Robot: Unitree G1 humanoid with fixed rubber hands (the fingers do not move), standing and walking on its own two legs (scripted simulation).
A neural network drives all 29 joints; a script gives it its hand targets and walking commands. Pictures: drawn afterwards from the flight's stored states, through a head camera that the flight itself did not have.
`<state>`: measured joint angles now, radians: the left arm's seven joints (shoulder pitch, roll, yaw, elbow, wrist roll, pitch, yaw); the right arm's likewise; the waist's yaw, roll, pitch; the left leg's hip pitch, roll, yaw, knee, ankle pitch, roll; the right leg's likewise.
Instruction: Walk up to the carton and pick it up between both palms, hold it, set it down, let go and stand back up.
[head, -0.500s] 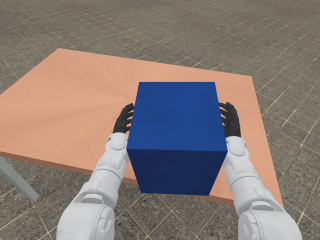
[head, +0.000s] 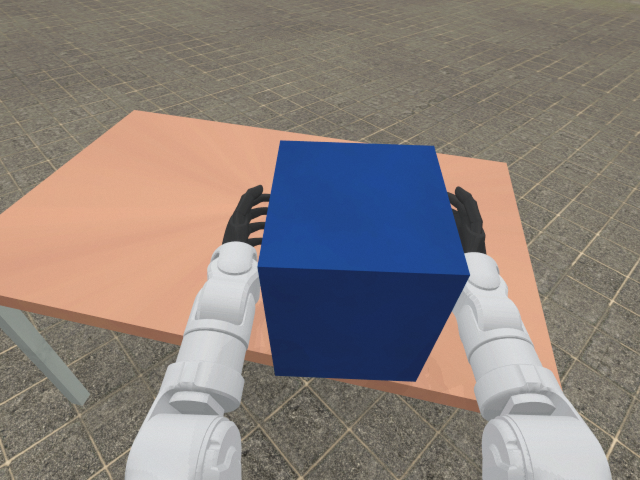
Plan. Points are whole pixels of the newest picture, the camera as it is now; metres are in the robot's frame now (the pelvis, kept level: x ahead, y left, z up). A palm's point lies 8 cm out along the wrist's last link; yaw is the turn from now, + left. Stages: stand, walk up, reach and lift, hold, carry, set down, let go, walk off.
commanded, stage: reach and lift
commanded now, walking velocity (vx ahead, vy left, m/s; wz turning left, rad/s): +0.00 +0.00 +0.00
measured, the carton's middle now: (350, 266) +0.38 -0.07 +0.09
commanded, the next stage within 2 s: hold in 1.68 s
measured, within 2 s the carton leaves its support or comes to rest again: neither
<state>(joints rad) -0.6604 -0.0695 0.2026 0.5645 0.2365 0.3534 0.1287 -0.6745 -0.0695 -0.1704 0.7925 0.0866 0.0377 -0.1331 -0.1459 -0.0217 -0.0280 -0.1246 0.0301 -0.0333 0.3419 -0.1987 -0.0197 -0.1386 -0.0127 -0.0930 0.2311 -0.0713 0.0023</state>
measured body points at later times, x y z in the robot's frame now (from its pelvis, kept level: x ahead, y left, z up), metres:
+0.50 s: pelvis +0.00 +0.01 +0.00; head -0.02 +0.04 +0.45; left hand +0.40 +0.12 +0.14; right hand +0.39 -0.17 +0.16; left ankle -0.01 +0.13 -0.75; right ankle +0.03 -0.12 -0.75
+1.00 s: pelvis -0.01 +0.01 +0.00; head -0.03 +0.03 +0.45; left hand +0.39 +0.12 +0.16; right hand +0.38 -0.17 +0.17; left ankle -0.01 +0.13 -0.75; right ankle +0.03 -0.12 -0.75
